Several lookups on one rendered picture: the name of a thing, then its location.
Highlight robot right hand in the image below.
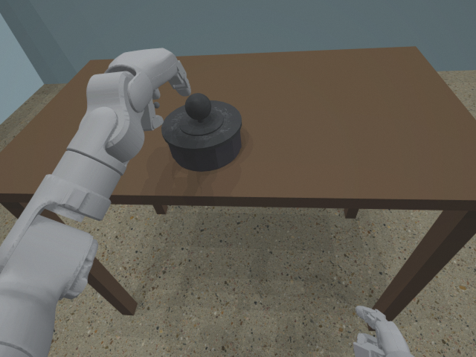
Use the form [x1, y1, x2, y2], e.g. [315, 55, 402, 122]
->
[353, 306, 411, 357]

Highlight robot left hand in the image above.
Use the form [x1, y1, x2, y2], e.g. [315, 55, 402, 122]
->
[109, 48, 191, 131]

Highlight lid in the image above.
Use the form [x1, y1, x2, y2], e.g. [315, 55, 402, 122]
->
[161, 100, 242, 152]

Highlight pot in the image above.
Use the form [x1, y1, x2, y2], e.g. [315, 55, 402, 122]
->
[168, 131, 242, 172]

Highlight table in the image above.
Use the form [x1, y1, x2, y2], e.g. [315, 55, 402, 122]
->
[0, 46, 476, 331]

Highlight left robot forearm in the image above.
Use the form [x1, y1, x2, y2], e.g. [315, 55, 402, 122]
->
[0, 62, 153, 274]

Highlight robot left upper arm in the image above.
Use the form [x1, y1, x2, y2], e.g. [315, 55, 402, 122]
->
[0, 214, 98, 357]

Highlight knob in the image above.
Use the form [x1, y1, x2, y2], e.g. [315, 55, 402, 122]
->
[185, 93, 211, 120]

